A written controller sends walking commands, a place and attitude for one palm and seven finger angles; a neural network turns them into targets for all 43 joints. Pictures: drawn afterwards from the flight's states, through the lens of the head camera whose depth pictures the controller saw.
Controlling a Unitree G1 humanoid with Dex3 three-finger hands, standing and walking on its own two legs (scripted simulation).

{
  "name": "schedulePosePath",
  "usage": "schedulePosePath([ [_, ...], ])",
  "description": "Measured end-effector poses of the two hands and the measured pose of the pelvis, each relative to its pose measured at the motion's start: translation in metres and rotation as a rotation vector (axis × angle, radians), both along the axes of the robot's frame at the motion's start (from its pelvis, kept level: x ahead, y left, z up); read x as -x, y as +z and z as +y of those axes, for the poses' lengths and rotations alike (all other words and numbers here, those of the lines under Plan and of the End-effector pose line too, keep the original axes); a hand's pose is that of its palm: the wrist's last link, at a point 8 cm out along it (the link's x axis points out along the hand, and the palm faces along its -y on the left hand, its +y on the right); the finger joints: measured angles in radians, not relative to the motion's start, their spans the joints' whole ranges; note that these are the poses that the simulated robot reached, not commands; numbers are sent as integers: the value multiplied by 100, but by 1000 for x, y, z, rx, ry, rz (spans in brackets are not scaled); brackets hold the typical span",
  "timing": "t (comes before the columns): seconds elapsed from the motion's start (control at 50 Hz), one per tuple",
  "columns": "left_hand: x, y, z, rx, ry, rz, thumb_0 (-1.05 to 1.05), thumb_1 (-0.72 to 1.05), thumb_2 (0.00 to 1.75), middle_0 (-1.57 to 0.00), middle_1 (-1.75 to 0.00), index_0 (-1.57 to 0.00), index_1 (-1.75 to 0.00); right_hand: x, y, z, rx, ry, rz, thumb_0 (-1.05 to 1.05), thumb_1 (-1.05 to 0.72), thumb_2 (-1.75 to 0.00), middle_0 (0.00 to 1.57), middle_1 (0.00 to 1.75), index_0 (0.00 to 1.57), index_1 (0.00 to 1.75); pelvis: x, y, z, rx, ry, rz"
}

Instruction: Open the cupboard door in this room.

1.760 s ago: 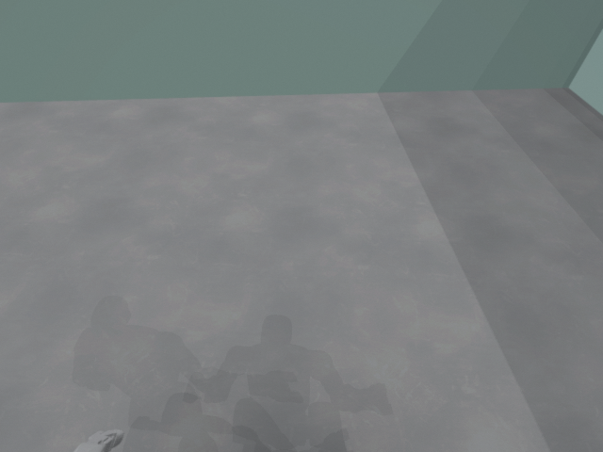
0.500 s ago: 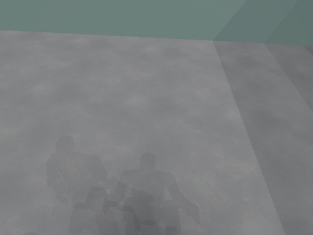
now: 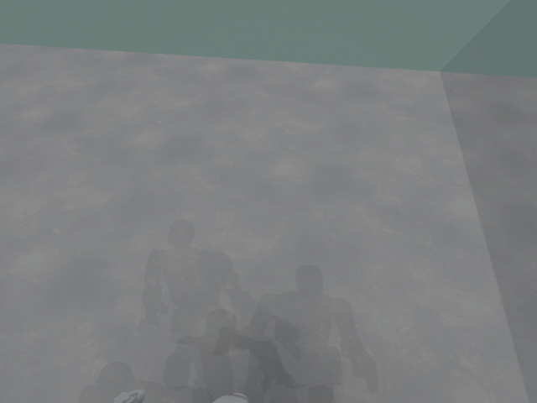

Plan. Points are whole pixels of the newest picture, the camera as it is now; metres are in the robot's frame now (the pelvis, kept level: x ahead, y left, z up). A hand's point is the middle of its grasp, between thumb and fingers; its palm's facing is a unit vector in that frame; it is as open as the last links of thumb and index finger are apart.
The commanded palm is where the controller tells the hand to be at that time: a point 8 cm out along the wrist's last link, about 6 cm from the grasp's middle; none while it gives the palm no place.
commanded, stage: turn or walk to find it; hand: left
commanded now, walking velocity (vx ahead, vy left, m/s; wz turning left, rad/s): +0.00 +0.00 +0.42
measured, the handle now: out of the picture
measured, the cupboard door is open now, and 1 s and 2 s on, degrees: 0 0 0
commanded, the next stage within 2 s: none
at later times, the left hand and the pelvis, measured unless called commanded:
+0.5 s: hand out of the picture -0.08 +0.23 -0.19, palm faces +0.29 -0.93 -0.23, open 7.4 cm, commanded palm none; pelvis -0.03 +0.03 +0.00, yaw +14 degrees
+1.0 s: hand out of the picture -0.03 +0.21 -0.14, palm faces +0.44 -0.86 -0.28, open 7.3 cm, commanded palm none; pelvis -0.05 -0.02 +0.00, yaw +27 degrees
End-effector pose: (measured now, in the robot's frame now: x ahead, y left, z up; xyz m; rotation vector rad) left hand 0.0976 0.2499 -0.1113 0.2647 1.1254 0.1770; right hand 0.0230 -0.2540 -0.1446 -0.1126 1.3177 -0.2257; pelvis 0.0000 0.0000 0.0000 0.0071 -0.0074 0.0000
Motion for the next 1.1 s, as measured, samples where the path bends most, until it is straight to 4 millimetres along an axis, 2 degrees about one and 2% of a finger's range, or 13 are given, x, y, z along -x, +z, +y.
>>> schedulePosePath([
  [0.12, 48, 7, -11, 5, 87, 40, 0, 91, 89, -20, -30, -21, -29, -16, 11, -21, 8, 64, -22, 0, -91, -90, 20, 29, 20, 30, 4, 9, -11, -23, 62, -13],
  [0.24, 90, -4, -18, 46, 172, 85, 0, 90, 89, -20, -30, -21, -30, -29, 14, -19, 30, 151, 19, 0, -91, -90, 20, 29, 20, 30, 8, 9, -10, -22, 132, -6],
  [0.34, 134, -19, -12, 86, 253, 158, 0, 90, 89, -20, -30, -21, -30, -57, 16, 6, 40, 250, 11, 0, -91, -90, 20, 29, 19, 30, 14, 5, 2, -13, 186, 5],
  [0.44, 179, -43, 11, 119, 340, 232, 0, 90, 89, -20, -30, -21, -30, -93, 18, 48, 57, 350, -81, 0, -91, -90, 20, 29, 20, 30, 22, -7, 23, -1, 235, 11],
  [0.48, 189, -45, 20, 117, 359, 261, 0, 90, 89, -20, -30, -21, -30, -100, 25, 63, 53, 373, -116, 0, -91, -90, 20, 29, 20, 30, 25, -5, 27, -2, 236, 4],
  [0.56, 190, -37, 35, 111, 385, 239, 0, 91, 89, -20, -30, -20, -29, -104, 35, 81, 51, 401, -153, 0, -91, -90, 20, 29, 20, 30, 29, 3, 34, 20, 263, -7],
  [0.68, 167, -22, 49, 85, 398, 113, 0, 91, 89, -20, -30, -20, -29, -94, 35, 88, 27, 425, -146, 0, -91, -90, 21, 30, 20, 30, 36, 9, 34, 23, 307, -16],
  [0.78, 145, -10, 45, 57, 397, 28, 0, 91, 89, -20, -30, -20, -29, -77, 25, 73, 9, 426, -104, 0, -91, -90, 21, 30, 20, 30, 41, 8, 24, 15, 350, -17],
  [0.88, 132, -1, 26, 22, 400, -43, 0, 91, 89, -20, -30, -20, -29, -63, 6, 45, -11, 427, -41, 0, -91, -90, 21, 30, 20, 30, 42, 1, 2, -3, 392, -8],
  [0.94, 140, 2, 9, 4, 410, -57, 0, 91, 89, -20, -30, -20, -29, -60, -4, 28, -15, 435, -10, 0, -91, -90, 21, 30, 20, 30, 45, -3, -10, -5, 426, -14],
  [1.02, 165, 6, -11, 16, 468, -31, 0, 91, 89, -20, -30, -21, -29, -59, 1, 14, -8, 470, 31, 0, -91, -90, 20, 29, 20, 30, 47, 5, -18, -20, 475, -19],
  [1.1, 191, 2, -26, 42, 523, 9, 0, 90, 89, -20, -30, -21, -30, -61, 7, 8, 9, 507, 52, 0, -91, -90, 20, 29, 20, 30, 49, 8, -21, -18, 520, -17],
])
